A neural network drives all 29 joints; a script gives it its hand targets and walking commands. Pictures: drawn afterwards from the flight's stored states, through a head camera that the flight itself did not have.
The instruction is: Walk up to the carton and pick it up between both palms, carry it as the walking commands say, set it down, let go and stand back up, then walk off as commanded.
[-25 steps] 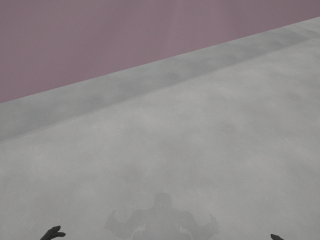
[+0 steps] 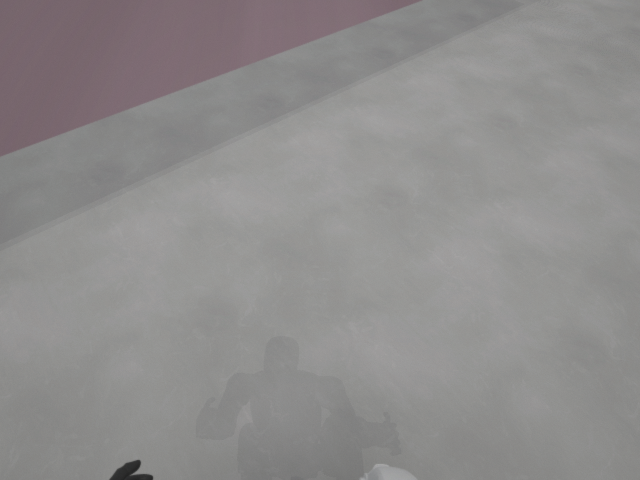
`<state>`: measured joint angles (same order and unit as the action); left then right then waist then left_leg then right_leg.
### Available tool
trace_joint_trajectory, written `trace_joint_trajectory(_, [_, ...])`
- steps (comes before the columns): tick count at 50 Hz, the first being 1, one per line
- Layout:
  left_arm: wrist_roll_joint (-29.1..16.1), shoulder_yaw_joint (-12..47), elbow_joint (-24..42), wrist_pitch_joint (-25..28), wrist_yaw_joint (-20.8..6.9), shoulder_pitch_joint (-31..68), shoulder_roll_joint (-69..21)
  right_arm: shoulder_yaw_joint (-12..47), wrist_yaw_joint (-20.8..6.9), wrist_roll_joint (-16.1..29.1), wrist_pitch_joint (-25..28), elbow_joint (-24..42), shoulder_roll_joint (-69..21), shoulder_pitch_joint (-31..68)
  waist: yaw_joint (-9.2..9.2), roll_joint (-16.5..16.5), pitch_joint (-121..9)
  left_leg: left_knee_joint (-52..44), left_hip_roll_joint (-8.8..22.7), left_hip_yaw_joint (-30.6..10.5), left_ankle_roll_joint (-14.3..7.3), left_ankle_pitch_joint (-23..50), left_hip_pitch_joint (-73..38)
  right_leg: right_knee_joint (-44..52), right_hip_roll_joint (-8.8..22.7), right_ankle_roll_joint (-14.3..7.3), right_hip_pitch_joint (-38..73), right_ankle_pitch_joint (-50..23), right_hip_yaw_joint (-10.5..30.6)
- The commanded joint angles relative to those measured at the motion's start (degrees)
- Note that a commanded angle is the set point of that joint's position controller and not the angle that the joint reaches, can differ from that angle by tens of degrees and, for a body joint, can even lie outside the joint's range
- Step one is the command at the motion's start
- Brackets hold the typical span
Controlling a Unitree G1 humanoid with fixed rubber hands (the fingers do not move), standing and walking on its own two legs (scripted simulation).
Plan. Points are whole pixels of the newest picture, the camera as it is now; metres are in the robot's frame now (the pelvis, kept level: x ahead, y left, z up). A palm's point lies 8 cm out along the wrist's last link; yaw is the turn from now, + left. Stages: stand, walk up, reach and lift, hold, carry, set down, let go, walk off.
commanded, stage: walk up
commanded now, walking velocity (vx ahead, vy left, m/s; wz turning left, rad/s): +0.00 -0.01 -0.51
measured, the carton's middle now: out of the picture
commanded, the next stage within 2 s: none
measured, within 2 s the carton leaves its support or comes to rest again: neither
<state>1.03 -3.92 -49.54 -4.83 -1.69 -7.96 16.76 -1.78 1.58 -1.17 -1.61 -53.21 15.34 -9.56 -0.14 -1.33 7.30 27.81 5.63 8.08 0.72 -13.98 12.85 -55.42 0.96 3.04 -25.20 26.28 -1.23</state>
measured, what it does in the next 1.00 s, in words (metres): steps on the spot, turning right: right foot, then left foot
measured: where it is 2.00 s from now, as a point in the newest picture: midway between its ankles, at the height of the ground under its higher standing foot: outside the picture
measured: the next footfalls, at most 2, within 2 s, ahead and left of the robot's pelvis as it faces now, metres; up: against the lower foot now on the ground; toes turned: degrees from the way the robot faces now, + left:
right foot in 0.14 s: +0.02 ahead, -0.15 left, +0.00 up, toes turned -11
left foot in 0.58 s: +0.03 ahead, +0.07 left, +0.00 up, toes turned -17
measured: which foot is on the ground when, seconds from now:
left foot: down 0.00-0.14, up 0.16-0.56, down 0.58-1.00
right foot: up 0.00-0.12, down 0.14-0.58, up 0.60-0.96, down 0.98-1.00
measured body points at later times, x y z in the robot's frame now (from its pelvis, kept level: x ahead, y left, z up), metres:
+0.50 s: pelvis -0.03 -0.04 +0.00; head +0.00 -0.06 +0.45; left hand +0.13 +0.20 -0.12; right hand +0.02 -0.34 -0.12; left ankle +0.00 +0.09 -0.71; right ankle -0.02 -0.14 -0.74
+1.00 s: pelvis -0.06 -0.05 -0.01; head -0.03 -0.08 +0.44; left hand +0.22 +0.10 -0.11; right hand -0.15 -0.33 -0.14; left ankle +0.00 +0.08 -0.74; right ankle -0.12 -0.14 -0.74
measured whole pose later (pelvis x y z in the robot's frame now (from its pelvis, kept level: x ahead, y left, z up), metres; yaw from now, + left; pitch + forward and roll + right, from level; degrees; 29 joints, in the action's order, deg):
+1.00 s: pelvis -0.06 -0.05 -0.01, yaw -31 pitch +1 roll +0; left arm 1.0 -3.1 -44.7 -3.0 -2.1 -4.7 17.2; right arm -3.9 0.6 -2.0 -2.1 -47.9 16.9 -14.2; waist 1.3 1.2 4.4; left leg 34.5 8.9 10.6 2.3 -19.0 14.6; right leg -31.5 1.5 0.0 -14.8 16.6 -5.1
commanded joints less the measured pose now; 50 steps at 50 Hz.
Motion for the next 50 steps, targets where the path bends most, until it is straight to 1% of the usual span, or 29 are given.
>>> trace_joint_trajectory(1, [-0.4,-0.6,5.2,0.1,-0.3,3.0,4.2,-3.6,0.1,-0.4,0.4,2.8,11.5,-1.5,1.49,14.6,-8.7,-6.9,13.5,-6.6,-6.2,26.7,-7.5,8.1,1.6,-0.1,1.1,0.8,-1.1])
trace_joint_trajectory(4, [-0.8,0.0,4.4,0.7,-0.3,0.6,3.3,-4.5,-0.1,-0.4,-0.1,2.9,12.1,-1.2,0.49,14.7,-9.5,-5.2,14.3,-5.4,-5.7,25.0,-6.7,17.2,0.6,-1.5,7.0,-1.0,-4.1])
trace_joint_trajectory(5, [-0.6,0.0,3.8,1.1,-0.2,-0.9,3.5,-4.7,-0.3,-0.4,-0.3,3.0,11.9,-1.3,-0.47,13.3,-9.9,-2.7,13.6,-4.2,-4.7,22.3,-5.7,22.1,0.3,-2.1,10.0,-4.2,-4.7])
trace_joint_trajectory(6, [-0.4,-0.1,2.9,1.8,-0.2,-2.9,4.4,-4.7,-0.6,-0.4,-0.6,3.0,11.1,-2.1,-1.78,9.9,-11.0,2.2,11.7,-1.9,-3.4,16.2,-3.0,28.5,1.3,-2.9,15.3,-9.2,-5.2])
trace_joint_trajectory(7, [0.2,-0.7,2.3,2.5,0.0,-4.1,6.9,-4.1,-0.9,-0.5,-0.9,3.2,8.2,-4.3,-2.42,0.6,-10.9,12.0,7.6,1.2,-2.0,8.6,2.8,33.4,6.3,-3.9,20.3,-14.2,0.0])
trace_joint_trajectory(8, [0.9,-2.6,3.4,3.0,0.3,-5.1,13.8,-2.4,-0.9,-0.6,-1.1,6.2,4.3,-2.8,-3.77,-18.9,-9.4,25.5,-0.9,1.4,2.1,-20.2,19.6,38.7,20.6,-9.2,23.0,-28.3,22.7])
trace_joint_trajectory(9, [0.3,-3.3,3.1,3.1,0.9,-7.7,15.6,-1.9,-0.1,0.4,-2.0,8.1,5.3,1.9,-3.90,-18.3,-9.6,34.7,-0.6,-6.3,3.4,-24.6,21.8,40.1,24.4,-13.8,18.7,-36.2,27.0])
trace_joint_trajectory(10, [0.3,-2.9,3.7,2.7,1.4,-4.9,13.2,-2.3,0.1,0.3,-2.0,8.1,6.3,2.0,-2.71,-12.2,-8.7,36.2,0.7,-9.3,3.5,-20.6,21.2,39.1,20.7,-13.5,17.3,-32.1,21.5])
trace_joint_trajectory(11, [0.5,-2.4,4.4,2.3,1.7,-1.3,10.6,-2.6,0.0,0.1,-1.6,7.2,6.8,1.0,-1.30,-9.2,-7.6,35.8,0.8,-9.6,3.6,-15.8,20.0,38.3,16.8,-12.0,15.5,-28.5,16.7])
trace_joint_trajectory(12, [0.8,-1.9,5.1,2.3,1.9,0.6,9.1,-2.9,-0.2,0.1,-1.5,6.3,7.0,-0.5,-0.50,-8.1,-8.2,36.0,-0.1,-9.2,3.7,-11.7,19.2,37.1,14.0,-11.0,15.7,-28.0,14.0])
trace_joint_trajectory(14, [0.8,-1.7,4.6,2.9,1.8,0.0,7.7,-2.9,-0.4,0.0,-1.7,6.2,6.3,-1.6,-0.06,-7.5,-9.9,35.1,-1.3,-8.4,3.9,-9.2,17.5,35.1,12.2,-10.5,16.6,-35.2,11.8])
trace_joint_trajectory(16, [0.8,-1.6,4.0,3.1,1.7,-1.9,7.8,-2.5,-0.3,0.1,-1.8,6.9,5.7,-0.6,-0.70,-6.9,-9.9,31.8,-2.0,-7.9,4.1,-9.3,16.2,35.4,11.9,-11.0,16.7,-34.2,12.8])
trace_joint_trajectory(22, [1.4,-1.9,3.5,2.7,1.9,-3.9,9.6,-2.0,0.0,0.4,-1.5,9.1,5.0,2.6,-2.14,-8.1,-8.2,18.6,-4.3,-8.0,3.0,-10.6,12.9,38.4,12.3,-12.8,16.0,-25.3,20.3])
trace_joint_trajectory(26, [1.1,-2.1,3.0,2.4,1.7,-2.7,9.6,-1.5,0.1,0.7,-0.5,8.6,4.0,-0.4,-0.45,-8.9,-9.2,7.3,-6.3,-7.3,1.7,-8.8,4.6,38.2,10.4,-11.4,13.5,-23.7,22.5])
trace_joint_trajectory(28, [0.5,-2.0,2.8,2.1,1.6,-1.9,9.2,-1.2,0.4,0.7,0.3,7.4,4.0,-4.6,2.39,-6.6,-9.7,-3.7,-5.6,-7.6,0.7,-1.9,-4.3,35.1,7.6,-8.9,8.9,-19.0,21.5])
trace_joint_trajectory(29, [0.4,-1.4,3.4,2.4,1.6,-1.4,7.6,-1.6,0.7,0.5,0.8,6.4,6.3,-7.6,4.61,-1.8,-10.4,-9.1,-0.2,-12.2,-1.2,-0.2,-12.3,29.4,4.8,-6.7,1.5,-12.8,18.4])
trace_joint_trajectory(30, [1.0,-0.3,4.8,2.8,1.4,-1.2,3.6,-2.4,1.0,-0.5,1.0,6.2,11.3,-9.0,5.16,11.8,-8.8,-15.8,12.2,-25.7,-4.1,0.0,-16.0,16.3,-2.2,-3.6,-7.7,-0.2,10.6])
trace_joint_trajectory(31, [1.2,0.0,7.1,2.4,1.8,1.2,3.7,-3.0,0.8,-0.1,0.9,8.0,15.0,-5.8,4.19,19.6,-7.3,-17.7,21.4,-31.4,-9.6,1.9,-8.5,2.5,-2.9,-1.7,-9.7,6.4,4.6])
trace_joint_trajectory(32, [0.9,-0.7,5.9,2.0,1.8,0.7,5.0,-2.2,0.6,0.1,1.0,9.0,13.0,-2.3,2.32,12.4,-5.9,-16.0,19.5,-27.1,-10.0,7.4,-3.2,-6.7,-0.6,-1.1,-6.5,4.2,5.1])
trace_joint_trajectory(33, [0.8,-1.1,5.1,1.9,1.3,-1.0,5.3,-1.5,0.6,0.2,1.1,9.9,10.9,-0.1,1.00,8.4,-5.9,-14.5,16.2,-21.8,-8.8,11.7,-0.8,-11.3,-0.8,-0.8,-5.0,0.4,5.1])
trace_joint_trajectory(34, [0.6,-1.4,4.2,1.6,0.8,-2.4,5.6,-0.8,0.5,0.1,1.2,10.3,9.1,1.4,0.24,6.8,-6.0,-12.9,13.4,-16.7,-7.9,15.0,-0.9,-14.1,-0.6,-0.2,-4.3,-2.9,4.6])
trace_joint_trajectory(35, [0.5,-1.3,3.9,1.3,0.3,-2.9,5.6,-0.6,0.7,-0.2,1.3,10.5,8.1,2.1,0.03,8.0,-5.9,-11.6,11.3,-13.1,-7.1,17.3,-1.7,-13.4,-0.4,0.4,-4.0,-4.9,3.5])
trace_joint_trajectory(37, [0.1,-0.8,4.5,0.9,-0.3,-1.2,5.2,-1.1,0.6,-0.7,1.5,9.6,8.0,-0.4,0.98,10.7,-5.5,-10.2,9.7,-10.0,-6.3,19.6,-4.3,-7.2,0.1,1.2,-3.8,-5.0,1.5])
trace_joint_trajectory(41, [-0.3,0.1,7.4,0.6,-0.6,3.8,3.9,-2.6,0.1,-1.1,1.3,7.4,9.7,-5.7,3.07,13.2,-6.0,-8.7,11.4,-9.7,-7.9,22.7,-9.0,4.6,0.6,0.8,-3.1,-1.6,-1.2])
trace_joint_trajectory(45, [-0.8,0.4,8.0,1.0,-0.6,3.4,3.3,-3.8,-0.5,-1.2,0.7,7.1,11.2,-5.5,2.48,14.3,-8.0,-5.8,13.1,-8.3,-8.1,27.5,-8.8,14.8,0.1,-0.4,3.5,0.6,-4.0])
trace_joint_trajectory(47, [-0.7,0.4,7.2,1.5,-0.5,1.3,3.3,-4.3,-0.7,-1.1,0.2,7.5,11.4,-4.7,1.08,13.3,-8.8,-3.1,12.7,-6.7,-6.8,26.1,-7.5,22.1,-0.6,-1.3,7.9,-3.2,-5.4])
trace_joint_trajectory(48, [-0.3,0.1,6.6,1.9,-0.4,-0.2,3.8,-4.5,-0.8,-0.8,-0.1,7.6,11.1,-4.6,-0.15,11.9,-9.5,-0.4,11.6,-4.9,-5.6,22.4,-5.5,28.0,-0.7,-2.1,11.6,-7.7,-5.8])
trace_joint_trajectory(49, [0.4,-0.5,5.9,2.5,-0.2,-2.5,5.6,-4.3,-1.0,-0.6,-0.3,7.9,9.8,-5.2,-1.74,7.8,-11.2,5.2,9.8,-2.5,-3.9,16.0,-1.1,32.3,2.1,-3.3,17.7,-12.6,-4.0])
trace_joint_trajectory(50, [0.8,-1.7,5.5,3.3,-0.1,-4.5,9.4,-3.8,-1.2,-0.5,-0.6,8.7,6.9,-6.4,-2.84,-5.8,-12.1,18.2,4.6,0.6,-1.1,-4.9,9.2,34.5,11.6,-5.5,24.1,-25.2,7.3])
